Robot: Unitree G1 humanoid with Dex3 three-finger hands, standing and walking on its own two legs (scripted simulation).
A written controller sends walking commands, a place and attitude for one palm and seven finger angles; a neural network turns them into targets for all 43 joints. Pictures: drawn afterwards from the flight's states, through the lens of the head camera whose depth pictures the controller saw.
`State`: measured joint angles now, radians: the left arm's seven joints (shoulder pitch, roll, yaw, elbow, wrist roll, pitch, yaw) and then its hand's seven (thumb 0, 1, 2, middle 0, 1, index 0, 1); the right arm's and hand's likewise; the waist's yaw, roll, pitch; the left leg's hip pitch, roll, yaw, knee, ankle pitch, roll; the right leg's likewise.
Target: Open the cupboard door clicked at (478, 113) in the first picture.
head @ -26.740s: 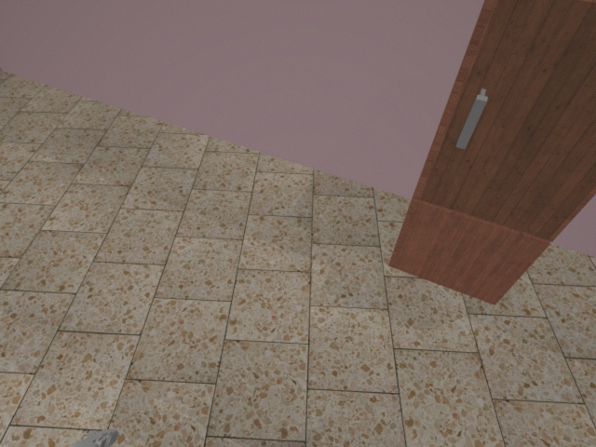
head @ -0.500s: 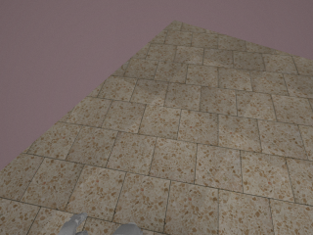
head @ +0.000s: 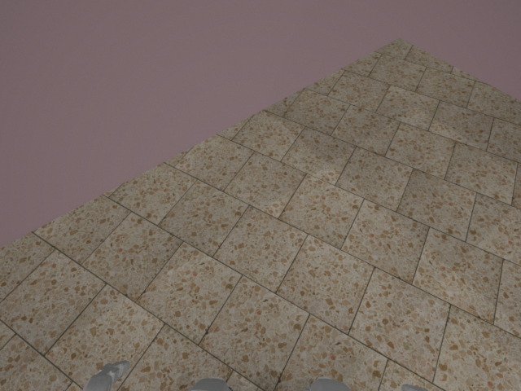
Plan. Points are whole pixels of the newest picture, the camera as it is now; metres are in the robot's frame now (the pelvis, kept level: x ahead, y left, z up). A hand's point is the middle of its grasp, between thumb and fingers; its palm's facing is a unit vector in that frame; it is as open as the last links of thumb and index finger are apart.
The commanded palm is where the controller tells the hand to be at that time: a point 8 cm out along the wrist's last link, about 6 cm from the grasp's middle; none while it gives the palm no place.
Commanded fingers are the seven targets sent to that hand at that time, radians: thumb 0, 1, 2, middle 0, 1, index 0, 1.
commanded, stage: turn to face it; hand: left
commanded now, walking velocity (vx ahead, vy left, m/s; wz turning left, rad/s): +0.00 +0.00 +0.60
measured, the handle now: out of the picture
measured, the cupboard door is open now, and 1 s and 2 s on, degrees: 45 45 45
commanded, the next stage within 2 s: none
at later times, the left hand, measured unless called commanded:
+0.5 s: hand out of the picture +0.03 +0.20 -0.16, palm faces +0.34 -0.90 -0.25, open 7.4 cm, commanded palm none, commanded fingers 0.00 0.90 0.90 -0.20 -0.30 -0.20 -0.30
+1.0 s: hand out of the picture -0.03 +0.15 -0.18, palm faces +0.61 -0.76 -0.23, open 7.4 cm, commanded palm none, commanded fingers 0.00 0.90 0.90 -0.20 -0.30 -0.20 -0.30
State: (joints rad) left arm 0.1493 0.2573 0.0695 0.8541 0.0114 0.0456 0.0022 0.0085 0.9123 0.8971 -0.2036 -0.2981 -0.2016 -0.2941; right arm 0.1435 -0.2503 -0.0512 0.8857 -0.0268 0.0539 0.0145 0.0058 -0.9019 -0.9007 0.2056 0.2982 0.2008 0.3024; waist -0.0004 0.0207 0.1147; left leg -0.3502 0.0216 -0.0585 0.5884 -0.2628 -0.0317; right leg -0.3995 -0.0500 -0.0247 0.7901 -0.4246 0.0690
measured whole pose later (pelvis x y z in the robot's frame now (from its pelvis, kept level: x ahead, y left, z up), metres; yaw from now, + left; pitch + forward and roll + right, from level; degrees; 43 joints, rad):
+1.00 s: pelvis +0.04 -0.05 +0.00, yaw +37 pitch +2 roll +1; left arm 0.19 0.25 0.06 0.89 0.02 0.06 0.01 0.01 0.91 0.90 -0.21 -0.30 -0.21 -0.29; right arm 0.12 -0.23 -0.05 0.87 -0.02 0.03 0.02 0.01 -0.91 -0.90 0.20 0.30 0.20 0.30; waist 0.00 -0.06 0.11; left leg -0.34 0.00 0.04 0.63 -0.32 0.02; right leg -0.42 -0.11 -0.09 0.98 -0.54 0.07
